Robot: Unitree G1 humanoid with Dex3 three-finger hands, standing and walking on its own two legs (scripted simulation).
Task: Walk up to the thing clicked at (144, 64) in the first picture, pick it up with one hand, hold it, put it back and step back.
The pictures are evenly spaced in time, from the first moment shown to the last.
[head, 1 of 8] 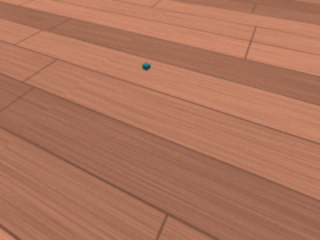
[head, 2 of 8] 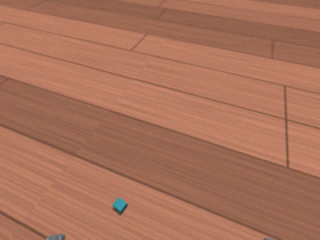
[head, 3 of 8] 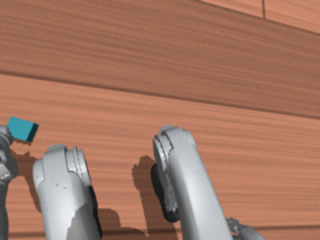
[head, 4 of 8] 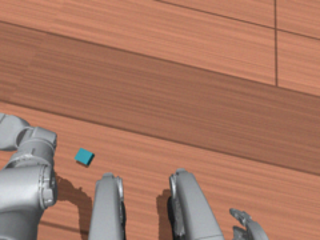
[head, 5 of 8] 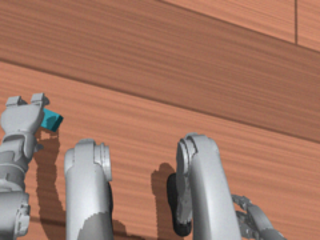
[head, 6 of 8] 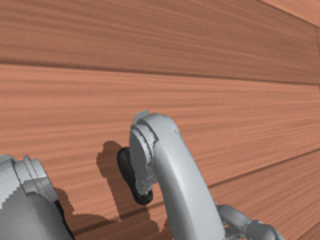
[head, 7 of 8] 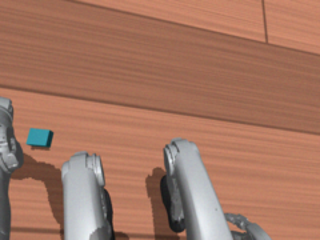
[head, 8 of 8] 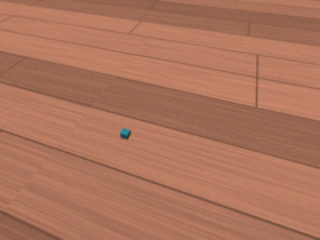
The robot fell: no
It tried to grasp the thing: yes
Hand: left
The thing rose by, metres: 0.00
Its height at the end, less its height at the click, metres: +0.00
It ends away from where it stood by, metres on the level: 0.03
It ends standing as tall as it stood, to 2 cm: yes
